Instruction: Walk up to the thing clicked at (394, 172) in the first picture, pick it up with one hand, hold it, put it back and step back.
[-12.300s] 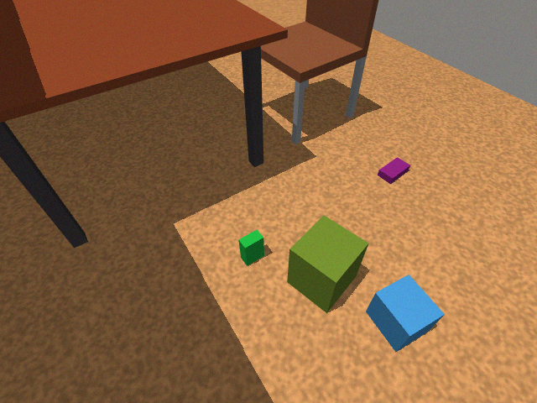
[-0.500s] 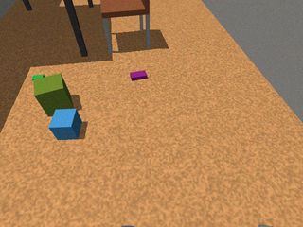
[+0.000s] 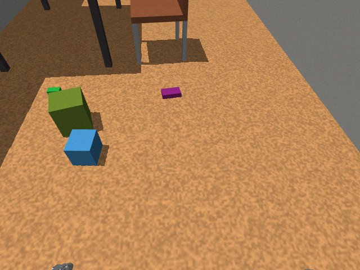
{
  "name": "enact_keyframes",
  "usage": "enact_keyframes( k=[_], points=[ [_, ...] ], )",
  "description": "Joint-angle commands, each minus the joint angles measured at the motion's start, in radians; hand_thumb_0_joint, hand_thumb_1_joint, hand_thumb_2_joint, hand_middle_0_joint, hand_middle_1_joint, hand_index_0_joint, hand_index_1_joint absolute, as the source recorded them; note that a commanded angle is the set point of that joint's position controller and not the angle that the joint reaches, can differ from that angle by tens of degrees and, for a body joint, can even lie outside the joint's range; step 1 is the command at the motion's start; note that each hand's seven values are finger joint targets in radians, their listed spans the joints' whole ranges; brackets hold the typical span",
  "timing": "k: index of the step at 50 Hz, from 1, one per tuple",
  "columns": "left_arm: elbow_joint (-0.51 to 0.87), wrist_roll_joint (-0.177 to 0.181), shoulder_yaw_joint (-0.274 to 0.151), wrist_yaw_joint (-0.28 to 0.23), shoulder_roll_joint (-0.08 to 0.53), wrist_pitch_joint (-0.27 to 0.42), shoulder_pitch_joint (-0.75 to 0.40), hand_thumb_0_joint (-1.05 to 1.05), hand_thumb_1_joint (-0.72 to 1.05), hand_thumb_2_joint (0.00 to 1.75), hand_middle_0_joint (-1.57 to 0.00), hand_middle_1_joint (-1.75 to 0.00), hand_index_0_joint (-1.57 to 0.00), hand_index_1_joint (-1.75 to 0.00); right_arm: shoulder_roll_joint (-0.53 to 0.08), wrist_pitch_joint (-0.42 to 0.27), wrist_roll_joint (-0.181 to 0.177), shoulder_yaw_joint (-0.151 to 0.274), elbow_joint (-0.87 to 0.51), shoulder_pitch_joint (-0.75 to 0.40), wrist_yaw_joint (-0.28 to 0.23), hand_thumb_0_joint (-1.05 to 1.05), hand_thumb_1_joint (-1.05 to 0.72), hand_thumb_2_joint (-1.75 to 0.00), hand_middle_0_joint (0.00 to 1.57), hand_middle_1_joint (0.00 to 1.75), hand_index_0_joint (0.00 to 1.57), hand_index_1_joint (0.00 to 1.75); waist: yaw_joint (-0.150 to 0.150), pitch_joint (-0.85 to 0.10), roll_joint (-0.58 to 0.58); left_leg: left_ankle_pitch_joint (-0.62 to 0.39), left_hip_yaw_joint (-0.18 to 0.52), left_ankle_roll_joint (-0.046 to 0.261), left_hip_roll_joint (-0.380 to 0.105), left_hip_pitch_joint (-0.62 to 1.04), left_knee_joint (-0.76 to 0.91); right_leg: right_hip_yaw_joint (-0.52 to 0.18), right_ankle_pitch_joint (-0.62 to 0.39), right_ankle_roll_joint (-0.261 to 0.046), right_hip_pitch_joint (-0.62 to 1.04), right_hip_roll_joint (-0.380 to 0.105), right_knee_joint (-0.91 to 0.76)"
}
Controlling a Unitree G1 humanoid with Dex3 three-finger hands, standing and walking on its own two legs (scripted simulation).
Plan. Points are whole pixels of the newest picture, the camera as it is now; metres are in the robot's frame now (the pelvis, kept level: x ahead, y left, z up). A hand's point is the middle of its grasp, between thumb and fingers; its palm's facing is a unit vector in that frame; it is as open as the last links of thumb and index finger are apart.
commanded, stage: walk up
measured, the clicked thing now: (171, 92) +1.56 +0.09 -0.75
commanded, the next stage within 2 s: stand in 0.10 s
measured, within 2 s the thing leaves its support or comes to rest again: neither
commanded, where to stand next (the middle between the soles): +0.06 -0.02 m, yaw -4 degrees
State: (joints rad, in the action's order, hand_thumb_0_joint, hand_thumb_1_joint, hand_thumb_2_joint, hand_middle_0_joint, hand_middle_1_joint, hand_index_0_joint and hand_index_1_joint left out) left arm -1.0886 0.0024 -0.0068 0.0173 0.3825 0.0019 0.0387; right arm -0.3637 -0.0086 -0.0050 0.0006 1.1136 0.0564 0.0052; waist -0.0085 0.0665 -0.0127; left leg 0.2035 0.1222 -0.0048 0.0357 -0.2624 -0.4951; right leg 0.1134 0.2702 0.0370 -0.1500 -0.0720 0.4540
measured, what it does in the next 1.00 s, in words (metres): stands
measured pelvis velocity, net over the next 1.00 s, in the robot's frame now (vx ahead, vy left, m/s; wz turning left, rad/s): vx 0.01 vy -0.02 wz -0.05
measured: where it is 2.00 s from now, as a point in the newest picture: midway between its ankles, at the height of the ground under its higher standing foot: outside the picture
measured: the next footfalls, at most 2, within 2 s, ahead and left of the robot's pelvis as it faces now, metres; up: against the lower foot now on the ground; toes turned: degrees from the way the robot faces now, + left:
none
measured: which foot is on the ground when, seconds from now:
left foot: down 0.00-1.00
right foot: down 0.00-1.00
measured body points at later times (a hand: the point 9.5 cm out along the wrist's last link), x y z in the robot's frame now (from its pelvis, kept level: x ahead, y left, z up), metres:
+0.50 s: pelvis +0.00 -0.01 +0.01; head +0.02 +0.00 +0.46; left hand +0.08 +0.29 -0.13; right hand +0.09 -0.31 -0.12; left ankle +0.04 +0.12 -0.74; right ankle -0.02 -0.14 -0.74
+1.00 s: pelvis +0.01 -0.02 +0.01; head +0.02 -0.02 +0.46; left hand +0.10 +0.28 -0.12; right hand +0.08 -0.32 -0.12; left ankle +0.04 +0.12 -0.74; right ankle -0.02 -0.14 -0.74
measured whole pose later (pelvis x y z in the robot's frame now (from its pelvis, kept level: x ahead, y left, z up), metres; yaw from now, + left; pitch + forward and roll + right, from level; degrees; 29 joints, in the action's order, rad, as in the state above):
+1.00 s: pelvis +0.01 -0.02 +0.01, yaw -3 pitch -2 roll +0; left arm -1.14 -0.01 -0.01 0.01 0.35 0.00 0.09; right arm -0.35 0.00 0.00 0.00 1.15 0.07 0.01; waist -0.01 0.04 0.00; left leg 0.15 0.08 -0.04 -0.01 -0.16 -0.34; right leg 0.07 0.22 0.01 -0.09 -0.03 0.33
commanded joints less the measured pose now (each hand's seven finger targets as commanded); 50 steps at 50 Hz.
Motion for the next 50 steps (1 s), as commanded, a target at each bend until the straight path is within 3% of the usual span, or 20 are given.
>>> enact_keyframes(
  k=[1,4,5,9,12,23,30,37,41,50],
  points=[
    [0.037,0.001,-0.048,-0.015,0.211,0.022,-0.043,0.0,0.9,0.9,-0.2,-0.3,-0.2,-0.3,-0.229,-0.026,0.004,0.04,-0.046,-0.041,-0.017,0.0,-0.9,-0.9,0.2,0.3,0.2,0.3,-0.006,-0.139,0.035,-0.246,0.086,0.048,-0.11,0.019,0.1,-0.085,-0.092,-0.06,0.099,-0.085,-0.098],
    [0.03,0.0,-0.05,-0.015,0.211,0.02,-0.045,0.0,0.9,0.9,-0.2,-0.3,-0.2,-0.3,-0.229,-0.024,0.003,0.04,-0.045,-0.049,-0.017,0.0,-0.9,-0.9,0.2,0.3,0.2,0.3,-0.006,-0.137,0.032,-0.264,0.08,0.046,-0.106,0.023,0.104,-0.083,-0.103,-0.055,0.104,-0.084,-0.107],
    [0.011,-0.002,-0.044,-0.019,0.199,0.017,-0.028,0.0,0.9,0.9,-0.2,-0.3,-0.2,-0.3,-0.193,-0.022,0.011,0.035,-0.046,-0.063,-0.014,0.0,-0.9,-0.9,0.2,0.3,0.2,0.3,-0.014,-0.131,0.011,-0.237,0.077,0.034,-0.131,0.063,0.134,-0.104,-0.051,-0.053,0.07,-0.082,-0.139],
    [0.003,-0.006,-0.044,-0.021,0.201,0.02,-0.038,0.0,0.9,0.9,-0.2,-0.3,-0.2,-0.3,-0.212,-0.019,0.009,0.043,-0.039,-0.064,-0.012,0.0,-0.9,-0.9,0.2,0.3,0.2,0.3,-0.001,-0.114,0.028,-0.212,0.065,0.023,-0.131,0.074,0.154,-0.112,-0.074,-0.048,0.073,-0.081,-0.162],
    [-0.005,-0.005,-0.045,-0.022,0.206,0.027,-0.021,0.0,0.9,0.9,-0.2,-0.3,-0.2,-0.3,-0.205,-0.019,0.007,0.044,-0.037,-0.061,-0.012,0.0,-0.9,-0.9,0.2,0.3,0.2,0.3,-0.001,-0.14,0.023,-0.286,0.05,0.022,-0.135,0.112,0.144,-0.115,-0.146,-0.046,0.088,-0.086,-0.17],
    [-0.018,-0.011,-0.044,-0.021,0.192,0.02,0.014,0.0,0.9,0.9,-0.2,-0.3,-0.2,-0.3,-0.197,-0.014,0.011,0.045,-0.027,-0.066,-0.01,0.0,-0.9,-0.9,0.2,0.3,0.2,0.3,-0.003,-0.086,0.048,-0.05,0.053,0.017,-0.133,0.064,0.227,-0.12,-0.041,-0.048,0.057,-0.071,-0.179],
    [-0.012,-0.011,-0.045,-0.025,0.189,0.025,0.024,0.0,0.9,0.9,-0.2,-0.3,-0.2,-0.3,-0.188,-0.018,0.01,0.043,-0.023,-0.053,-0.012,0.0,-0.9,-0.9,0.2,0.3,0.2,0.3,-0.004,-0.12,0.01,-0.229,0.035,0.019,-0.138,0.117,0.181,-0.121,-0.119,-0.047,0.067,-0.08,-0.183],
    [-0.004,-0.008,-0.048,-0.025,0.191,0.026,0.021,0.0,0.9,0.9,-0.2,-0.3,-0.2,-0.3,-0.191,-0.018,0.008,0.037,-0.022,-0.044,-0.013,0.0,-0.9,-0.9,0.2,0.3,0.2,0.3,-0.001,-0.116,0.009,-0.266,0.024,0.015,-0.139,0.129,0.176,-0.129,-0.178,-0.043,0.073,-0.08,-0.186],
    [-0.004,-0.008,-0.051,-0.025,0.193,0.02,0.021,0.0,0.9,0.9,-0.2,-0.3,-0.2,-0.3,-0.192,-0.015,0.011,0.036,-0.018,-0.038,-0.015,0.0,-0.9,-0.9,0.2,0.3,0.2,0.3,-0.005,-0.104,0.013,-0.22,0.025,0.012,-0.141,0.113,0.192,-0.127,-0.121,-0.047,0.074,-0.076,-0.187],
    [0.005,-0.009,-0.05,-0.024,0.192,0.024,0.015,0.0,0.9,0.9,-0.2,-0.3,-0.2,-0.3,-0.195,-0.017,0.012,0.033,-0.024,-0.033,-0.014,0.0,-0.9,-0.9,0.2,0.3,0.2,0.3,-0.001,-0.104,0.015,-0.242,0.015,0.011,-0.146,0.117,0.184,-0.133,-0.17,-0.047,0.083,-0.078,-0.191]
  ],
)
